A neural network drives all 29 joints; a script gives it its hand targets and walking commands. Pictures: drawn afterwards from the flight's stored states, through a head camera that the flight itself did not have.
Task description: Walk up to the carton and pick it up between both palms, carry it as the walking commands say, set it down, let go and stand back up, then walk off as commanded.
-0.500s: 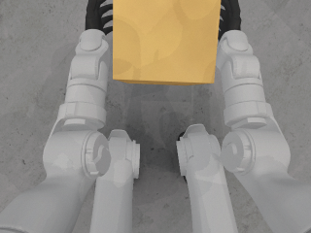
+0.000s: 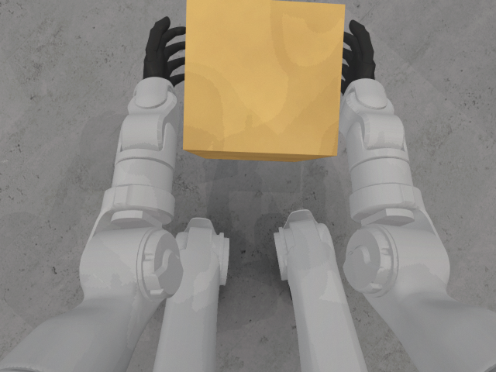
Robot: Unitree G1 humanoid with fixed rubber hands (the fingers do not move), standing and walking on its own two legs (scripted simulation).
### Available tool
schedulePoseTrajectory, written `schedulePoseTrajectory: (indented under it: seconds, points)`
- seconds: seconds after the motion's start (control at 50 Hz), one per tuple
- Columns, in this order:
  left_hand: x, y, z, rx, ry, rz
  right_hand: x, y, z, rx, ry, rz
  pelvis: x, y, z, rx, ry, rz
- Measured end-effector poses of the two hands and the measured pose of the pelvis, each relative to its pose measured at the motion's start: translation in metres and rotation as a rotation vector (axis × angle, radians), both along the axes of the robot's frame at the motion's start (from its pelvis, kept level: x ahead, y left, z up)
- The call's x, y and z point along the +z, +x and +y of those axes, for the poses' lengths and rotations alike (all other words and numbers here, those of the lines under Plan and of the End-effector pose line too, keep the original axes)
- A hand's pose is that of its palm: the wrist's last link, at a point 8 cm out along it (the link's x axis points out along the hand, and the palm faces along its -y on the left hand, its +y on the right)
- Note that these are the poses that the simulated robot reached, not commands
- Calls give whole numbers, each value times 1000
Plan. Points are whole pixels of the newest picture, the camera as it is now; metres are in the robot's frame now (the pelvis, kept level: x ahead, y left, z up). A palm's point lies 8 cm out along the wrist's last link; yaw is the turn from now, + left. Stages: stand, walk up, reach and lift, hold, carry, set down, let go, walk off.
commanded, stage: reach and lift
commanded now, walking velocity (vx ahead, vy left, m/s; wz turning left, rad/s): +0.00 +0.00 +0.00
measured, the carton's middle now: (256, 102) +0.50 -0.03 -0.16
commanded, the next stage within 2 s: none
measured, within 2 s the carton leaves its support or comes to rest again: neither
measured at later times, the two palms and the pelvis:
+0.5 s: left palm (141, 70) +0.50 +0.11 -0.02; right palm (381, 72) +0.48 -0.17 -0.02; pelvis +0.01 +0.00 +0.05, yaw +0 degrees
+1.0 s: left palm (111, 56) +0.48 +0.11 +0.06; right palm (418, 59) +0.47 -0.16 +0.06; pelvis +0.02 +0.00 +0.11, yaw -1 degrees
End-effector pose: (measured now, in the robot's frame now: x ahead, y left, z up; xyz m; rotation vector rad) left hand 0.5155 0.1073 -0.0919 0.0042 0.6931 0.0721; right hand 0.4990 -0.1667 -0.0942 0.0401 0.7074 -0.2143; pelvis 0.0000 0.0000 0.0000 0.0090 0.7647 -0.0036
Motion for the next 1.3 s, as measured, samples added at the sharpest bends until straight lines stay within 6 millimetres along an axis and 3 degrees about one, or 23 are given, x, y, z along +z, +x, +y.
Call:
schedulePoseTrajectory:
  seconds: [0.48, 1.3]
  points:
    - [73, -16, 2, 8, -1, -7, 72, -15, 2, 0, 11, -8, 48, 5, 0, -7, 1, -42]
    - [195, -47, 3, -1, -1, -10, 193, -48, 2, -13, 14, -11, 153, 35, 0, -10, -5, -186]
